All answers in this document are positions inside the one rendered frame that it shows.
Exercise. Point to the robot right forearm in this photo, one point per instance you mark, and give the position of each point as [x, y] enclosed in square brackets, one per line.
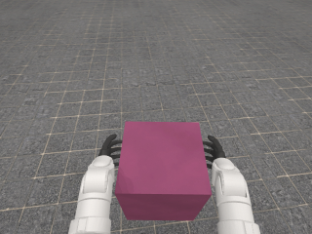
[234, 207]

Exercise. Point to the left robot hand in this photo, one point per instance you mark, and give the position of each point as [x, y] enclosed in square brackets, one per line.
[107, 150]

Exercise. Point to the right robot hand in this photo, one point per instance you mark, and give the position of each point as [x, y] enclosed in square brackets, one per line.
[216, 150]

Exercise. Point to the carton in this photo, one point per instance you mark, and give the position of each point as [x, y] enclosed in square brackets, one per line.
[162, 172]

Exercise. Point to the robot left forearm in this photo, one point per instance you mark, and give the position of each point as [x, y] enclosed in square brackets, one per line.
[94, 199]

